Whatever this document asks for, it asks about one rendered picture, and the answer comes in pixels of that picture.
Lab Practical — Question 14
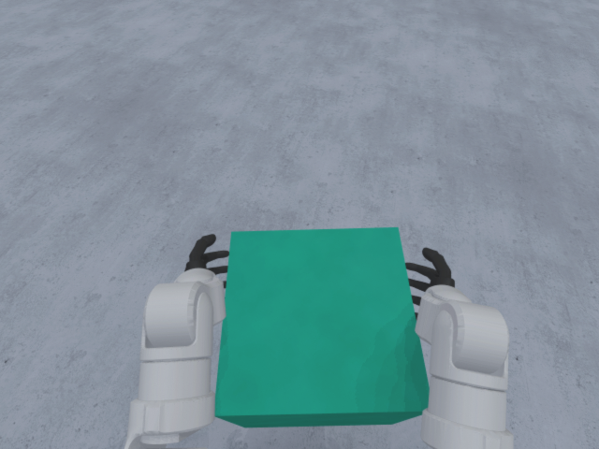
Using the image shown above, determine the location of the left robot hand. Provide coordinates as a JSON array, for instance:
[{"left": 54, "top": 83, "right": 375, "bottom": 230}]
[{"left": 185, "top": 234, "right": 229, "bottom": 288}]

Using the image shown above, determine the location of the carton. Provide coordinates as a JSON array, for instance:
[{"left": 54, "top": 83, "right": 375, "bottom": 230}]
[{"left": 215, "top": 227, "right": 430, "bottom": 427}]

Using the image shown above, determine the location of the right robot hand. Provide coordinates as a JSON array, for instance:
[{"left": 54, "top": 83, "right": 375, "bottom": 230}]
[{"left": 405, "top": 248, "right": 455, "bottom": 319}]

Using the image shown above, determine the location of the robot left forearm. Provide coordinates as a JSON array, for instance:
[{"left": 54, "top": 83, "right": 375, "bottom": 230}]
[{"left": 124, "top": 268, "right": 226, "bottom": 449}]

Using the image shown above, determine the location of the robot right forearm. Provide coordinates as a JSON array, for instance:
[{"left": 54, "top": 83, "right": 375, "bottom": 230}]
[{"left": 415, "top": 285, "right": 514, "bottom": 449}]

